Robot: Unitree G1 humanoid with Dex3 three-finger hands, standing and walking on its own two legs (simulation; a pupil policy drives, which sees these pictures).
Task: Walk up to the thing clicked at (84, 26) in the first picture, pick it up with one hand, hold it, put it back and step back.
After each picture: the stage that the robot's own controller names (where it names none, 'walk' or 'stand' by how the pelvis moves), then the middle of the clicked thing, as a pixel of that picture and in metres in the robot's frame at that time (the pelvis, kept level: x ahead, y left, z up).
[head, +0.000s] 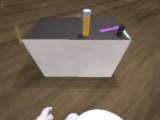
stand; (86, 23) +0.91 +0.11 +0.13
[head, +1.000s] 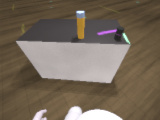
walk; (80, 26) +0.82 +0.18 +0.16
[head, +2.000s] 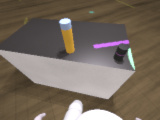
stand; (68, 38) +0.54 +0.24 +0.15
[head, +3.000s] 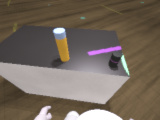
stand; (62, 46) +0.49 +0.24 +0.13
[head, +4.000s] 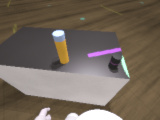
stand; (62, 49) +0.47 +0.24 +0.13
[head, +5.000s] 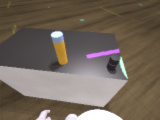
stand; (60, 50) +0.46 +0.25 +0.13
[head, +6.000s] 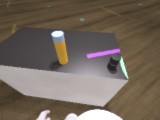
stand; (61, 49) +0.46 +0.25 +0.13
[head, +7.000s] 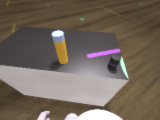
rise first; (61, 49) +0.46 +0.24 +0.13
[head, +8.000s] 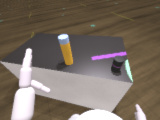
rise first; (66, 51) +0.48 +0.25 +0.13
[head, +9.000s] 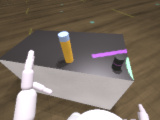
go down; (66, 49) +0.48 +0.25 +0.13
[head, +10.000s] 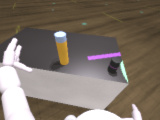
go down; (62, 50) +0.47 +0.24 +0.14
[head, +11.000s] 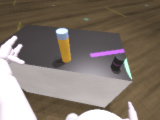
go down; (64, 47) +0.48 +0.22 +0.14
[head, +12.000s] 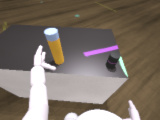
close in; (56, 48) +0.45 +0.25 +0.15
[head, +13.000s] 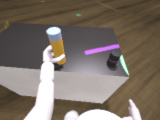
lift; (58, 48) +0.44 +0.23 +0.16
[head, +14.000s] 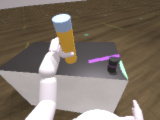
lift; (67, 43) +0.32 +0.14 +0.33
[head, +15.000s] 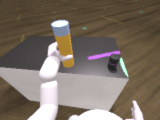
hold; (65, 47) +0.34 +0.17 +0.28
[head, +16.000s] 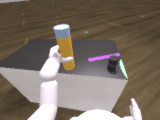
hold; (66, 50) +0.34 +0.17 +0.28
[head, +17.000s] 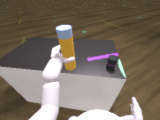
crouch; (67, 50) +0.34 +0.16 +0.27
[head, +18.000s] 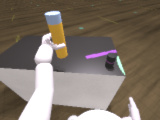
crouch; (58, 38) +0.41 +0.21 +0.30
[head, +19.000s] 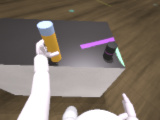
lower; (51, 44) +0.45 +0.23 +0.17
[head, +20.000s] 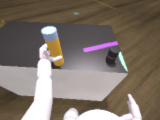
lower; (54, 49) +0.42 +0.23 +0.17
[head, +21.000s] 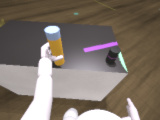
lower; (56, 48) +0.43 +0.23 +0.17
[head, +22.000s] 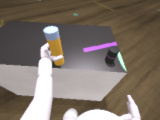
lower; (56, 48) +0.43 +0.23 +0.16
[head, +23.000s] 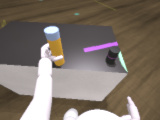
rest; (56, 49) +0.43 +0.23 +0.16
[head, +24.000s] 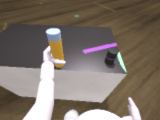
open; (57, 50) +0.42 +0.23 +0.16
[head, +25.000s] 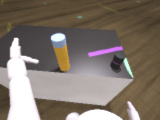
sink last; (62, 55) +0.39 +0.20 +0.15
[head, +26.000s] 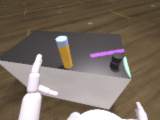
stand; (65, 54) +0.43 +0.24 +0.14
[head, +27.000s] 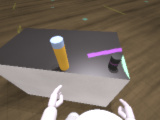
stand; (61, 55) +0.40 +0.23 +0.13
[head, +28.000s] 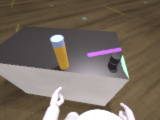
stand; (61, 54) +0.41 +0.23 +0.13
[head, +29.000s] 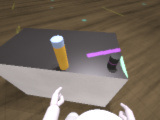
stand; (61, 55) +0.41 +0.24 +0.13
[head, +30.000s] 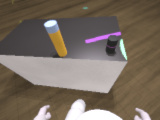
walk; (57, 41) +0.49 +0.26 +0.16
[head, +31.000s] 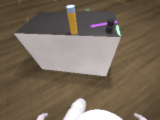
walk; (72, 21) +0.82 +0.28 +0.15
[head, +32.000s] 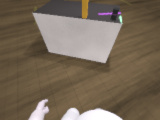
stand; (84, 6) +1.16 +0.19 +0.16
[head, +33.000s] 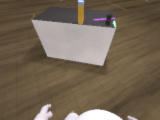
stand; (80, 13) +1.17 +0.22 +0.13
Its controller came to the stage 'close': yes
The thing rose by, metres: 0.20
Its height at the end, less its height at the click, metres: +0.00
